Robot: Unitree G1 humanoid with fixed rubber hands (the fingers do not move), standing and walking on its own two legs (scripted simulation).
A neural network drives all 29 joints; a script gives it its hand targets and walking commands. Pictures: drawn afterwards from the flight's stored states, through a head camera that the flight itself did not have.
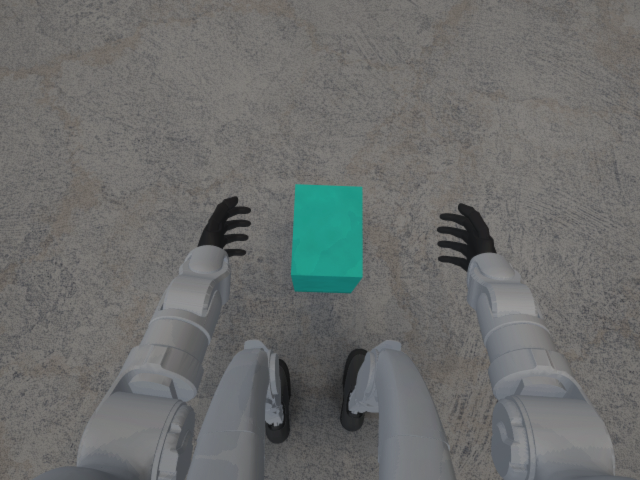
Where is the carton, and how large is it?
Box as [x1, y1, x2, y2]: [291, 184, 362, 292]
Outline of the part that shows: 295,184 291,277 295,291 350,292 362,277 361,187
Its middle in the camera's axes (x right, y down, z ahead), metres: +0.01 +0.01 +1.00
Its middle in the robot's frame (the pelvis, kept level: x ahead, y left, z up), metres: +0.51 -0.01 -0.56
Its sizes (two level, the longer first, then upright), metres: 0.219 0.160 0.251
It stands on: the floor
